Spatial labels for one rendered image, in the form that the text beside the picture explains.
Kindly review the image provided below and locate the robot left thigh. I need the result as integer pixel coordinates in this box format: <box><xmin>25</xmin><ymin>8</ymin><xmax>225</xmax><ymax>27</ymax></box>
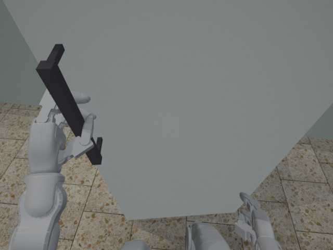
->
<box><xmin>120</xmin><ymin>240</ymin><xmax>151</xmax><ymax>250</ymax></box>

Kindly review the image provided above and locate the robot left hand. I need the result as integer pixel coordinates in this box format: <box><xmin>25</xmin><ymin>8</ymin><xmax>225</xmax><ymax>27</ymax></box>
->
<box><xmin>28</xmin><ymin>89</ymin><xmax>96</xmax><ymax>173</ymax></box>

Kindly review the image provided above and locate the robot right thigh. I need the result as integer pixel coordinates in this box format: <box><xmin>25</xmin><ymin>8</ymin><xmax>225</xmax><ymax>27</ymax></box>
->
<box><xmin>186</xmin><ymin>222</ymin><xmax>230</xmax><ymax>250</ymax></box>

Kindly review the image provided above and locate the robot thigh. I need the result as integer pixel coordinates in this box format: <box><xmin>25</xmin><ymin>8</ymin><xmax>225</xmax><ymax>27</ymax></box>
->
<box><xmin>186</xmin><ymin>222</ymin><xmax>230</xmax><ymax>250</ymax></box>
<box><xmin>120</xmin><ymin>240</ymin><xmax>151</xmax><ymax>250</ymax></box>

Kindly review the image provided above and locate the robot right hand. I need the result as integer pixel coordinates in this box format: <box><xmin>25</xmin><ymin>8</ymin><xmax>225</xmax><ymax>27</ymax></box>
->
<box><xmin>235</xmin><ymin>192</ymin><xmax>275</xmax><ymax>245</ymax></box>

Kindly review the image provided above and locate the handle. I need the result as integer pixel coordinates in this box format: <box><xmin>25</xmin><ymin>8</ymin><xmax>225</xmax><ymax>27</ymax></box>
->
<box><xmin>36</xmin><ymin>44</ymin><xmax>103</xmax><ymax>165</ymax></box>

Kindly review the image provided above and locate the fridge door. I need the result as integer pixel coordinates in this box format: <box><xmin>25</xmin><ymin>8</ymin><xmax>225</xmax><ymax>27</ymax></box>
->
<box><xmin>3</xmin><ymin>0</ymin><xmax>333</xmax><ymax>220</ymax></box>

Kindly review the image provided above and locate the robot right forearm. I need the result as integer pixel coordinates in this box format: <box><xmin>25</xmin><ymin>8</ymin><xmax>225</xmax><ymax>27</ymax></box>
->
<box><xmin>255</xmin><ymin>237</ymin><xmax>282</xmax><ymax>250</ymax></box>

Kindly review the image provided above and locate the robot left forearm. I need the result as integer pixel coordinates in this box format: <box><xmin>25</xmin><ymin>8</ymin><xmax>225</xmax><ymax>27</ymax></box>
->
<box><xmin>7</xmin><ymin>173</ymin><xmax>67</xmax><ymax>250</ymax></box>

